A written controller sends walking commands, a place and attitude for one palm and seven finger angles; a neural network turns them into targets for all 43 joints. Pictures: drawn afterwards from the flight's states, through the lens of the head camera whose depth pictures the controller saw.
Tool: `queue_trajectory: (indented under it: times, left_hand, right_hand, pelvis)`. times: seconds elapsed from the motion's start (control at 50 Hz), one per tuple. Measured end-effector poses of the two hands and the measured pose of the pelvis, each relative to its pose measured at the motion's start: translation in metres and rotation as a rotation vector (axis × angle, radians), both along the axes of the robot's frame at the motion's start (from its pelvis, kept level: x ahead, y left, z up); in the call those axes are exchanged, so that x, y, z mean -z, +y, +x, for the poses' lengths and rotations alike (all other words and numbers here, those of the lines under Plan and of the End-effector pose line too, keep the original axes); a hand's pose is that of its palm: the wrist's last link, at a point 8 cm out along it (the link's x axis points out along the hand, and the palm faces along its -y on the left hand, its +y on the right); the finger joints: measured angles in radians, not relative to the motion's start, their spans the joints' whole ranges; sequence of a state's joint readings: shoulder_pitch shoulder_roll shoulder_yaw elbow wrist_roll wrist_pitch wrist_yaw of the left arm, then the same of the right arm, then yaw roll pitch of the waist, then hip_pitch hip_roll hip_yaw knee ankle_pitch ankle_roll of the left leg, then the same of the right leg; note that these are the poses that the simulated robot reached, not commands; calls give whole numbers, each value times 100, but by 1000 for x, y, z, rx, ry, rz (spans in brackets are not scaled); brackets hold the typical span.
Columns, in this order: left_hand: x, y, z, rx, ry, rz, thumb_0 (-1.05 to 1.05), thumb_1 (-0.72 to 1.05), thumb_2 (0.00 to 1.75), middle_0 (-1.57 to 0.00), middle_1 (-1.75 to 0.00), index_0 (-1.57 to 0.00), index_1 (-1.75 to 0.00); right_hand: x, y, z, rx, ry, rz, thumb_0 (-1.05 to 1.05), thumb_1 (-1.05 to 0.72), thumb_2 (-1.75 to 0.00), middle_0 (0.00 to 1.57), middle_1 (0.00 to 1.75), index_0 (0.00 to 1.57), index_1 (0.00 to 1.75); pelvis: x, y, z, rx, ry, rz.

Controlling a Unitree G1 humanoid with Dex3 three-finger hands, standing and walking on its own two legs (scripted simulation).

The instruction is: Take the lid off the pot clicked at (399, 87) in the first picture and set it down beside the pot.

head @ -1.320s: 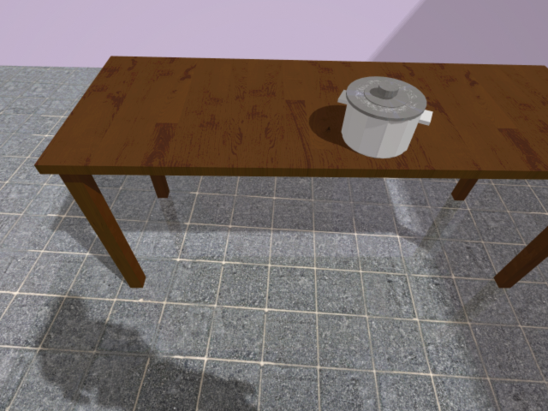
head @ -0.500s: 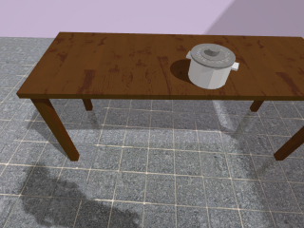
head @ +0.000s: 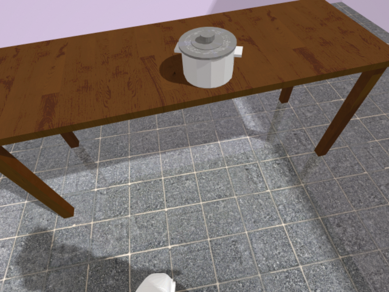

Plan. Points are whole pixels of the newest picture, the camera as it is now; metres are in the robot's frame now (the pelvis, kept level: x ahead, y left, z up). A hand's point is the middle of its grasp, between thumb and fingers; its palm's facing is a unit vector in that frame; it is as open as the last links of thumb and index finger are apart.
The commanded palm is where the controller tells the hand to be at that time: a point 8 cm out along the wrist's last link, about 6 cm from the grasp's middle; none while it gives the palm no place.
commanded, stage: walk to a spot facing it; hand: left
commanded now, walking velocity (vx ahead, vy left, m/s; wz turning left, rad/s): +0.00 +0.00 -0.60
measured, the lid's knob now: (207, 36) +0.86 +0.04 +0.06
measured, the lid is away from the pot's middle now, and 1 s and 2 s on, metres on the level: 0.00 0.00 0.00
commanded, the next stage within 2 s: none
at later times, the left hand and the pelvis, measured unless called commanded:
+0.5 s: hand out of the picture +0.12 +0.27 -0.17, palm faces -0.21 -0.95 -0.23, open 7.4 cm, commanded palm none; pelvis -0.01 +0.06 +0.00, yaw -17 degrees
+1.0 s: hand (155, 271) +0.18 +0.12 -0.15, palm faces -0.57 -0.78 -0.25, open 7.4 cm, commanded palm none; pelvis -0.03 +0.03 +0.00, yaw -36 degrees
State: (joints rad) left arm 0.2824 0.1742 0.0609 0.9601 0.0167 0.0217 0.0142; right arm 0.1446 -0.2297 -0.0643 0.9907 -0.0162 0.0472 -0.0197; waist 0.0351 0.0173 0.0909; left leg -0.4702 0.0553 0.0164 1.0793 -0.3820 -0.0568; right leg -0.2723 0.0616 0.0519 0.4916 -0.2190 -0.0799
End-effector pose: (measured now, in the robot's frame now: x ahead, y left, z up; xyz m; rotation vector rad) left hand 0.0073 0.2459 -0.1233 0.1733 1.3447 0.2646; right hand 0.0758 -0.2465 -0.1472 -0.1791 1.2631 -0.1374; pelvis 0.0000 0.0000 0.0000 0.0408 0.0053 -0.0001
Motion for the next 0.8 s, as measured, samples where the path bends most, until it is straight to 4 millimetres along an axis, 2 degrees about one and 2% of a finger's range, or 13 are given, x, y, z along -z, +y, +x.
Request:
queue_trajectory:
  times: [0.14, 0.3, 0.38, 0.5, 0.58, 0.64, 0.72, 0.8]
  left_hand:
    - [-1, 5, 20, 79, -10, -15, 0, 90, 90, -20, -30, -20, -30]
    - [9, 37, 53, 171, -46, -26, 0, 90, 90, -20, -30, -20, -30]
    - [23, 59, 79, 229, -71, -38, 0, 90, 90, -20, -30, -20, -30]
    - [17, 68, 116, 338, -109, -52, 0, 91, 90, -20, -30, -20, -30]
    - [16, 57, 133, 419, -92, -65, 0, 91, 90, -20, -30, -20, -30]
    - [15, 39, 147, 490, -81, -73, 0, 91, 90, -20, -30, -20, -30]
    - [14, 1, 169, 596, -102, -81, 0, 91, 90, -20, -30, -20, -30]
    - [13, -42, 190, 695, -176, -76, 0, 91, 90, -20, -30, -20, -30]
  right_hand:
    - [-11, 0, 8, 58, -77, -14, 0, -90, -90, 20, 30, 20, 30]
    - [-26, 21, 4, 126, -153, -57, 0, -90, -90, 20, 30, 20, 30]
    - [-31, 35, -19, 169, -174, -101, 0, -90, -90, 20, 30, 20, 30]
    - [-42, 53, -75, 244, -84, -121, 0, -90, -90, 20, 30, 20, 30]
    - [-40, 59, -111, 335, -51, -116, 0, -90, -90, 20, 30, 21, 30]
    - [-34, 62, -141, 407, -20, -101, 0, -90, -90, 20, 30, 21, 30]
    - [-21, 63, -184, 503, 32, -71, 0, -90, -90, 20, 30, 21, 30]
    - [1, 59, -229, 590, 91, -34, 0, -90, -90, 20, 30, 21, 30]
  pelvis:
    - [-3, 8, -3, 82, 19, -4]
    - [0, 36, -7, 177, 33, -25]
    - [8, 55, -10, 216, 32, -41]
    - [-2, 65, -12, 301, 13, -55]
    - [-3, 67, -13, 370, 7, -61]
    - [-2, 66, -15, 418, 6, -60]
    - [4, 56, -20, 478, 9, -50]
    - [16, 41, -27, 528, 13, -44]
